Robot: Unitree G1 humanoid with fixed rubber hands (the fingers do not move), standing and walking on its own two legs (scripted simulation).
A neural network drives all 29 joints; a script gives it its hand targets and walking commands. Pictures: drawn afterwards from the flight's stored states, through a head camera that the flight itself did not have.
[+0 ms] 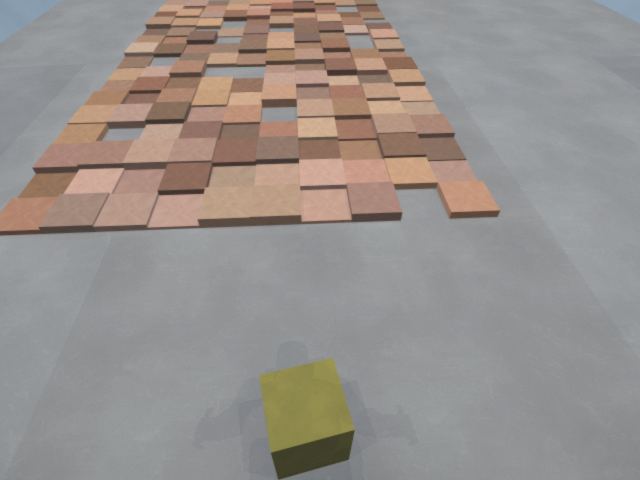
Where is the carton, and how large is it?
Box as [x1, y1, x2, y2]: [259, 358, 354, 479]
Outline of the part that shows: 332,358 259,375 270,450 278,479 348,459 354,429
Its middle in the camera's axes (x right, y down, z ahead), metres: -0.04 +0.50 +1.09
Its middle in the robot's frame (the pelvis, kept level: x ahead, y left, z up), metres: +0.46 +0.05 -0.66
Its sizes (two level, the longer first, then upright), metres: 0.210 0.200 0.250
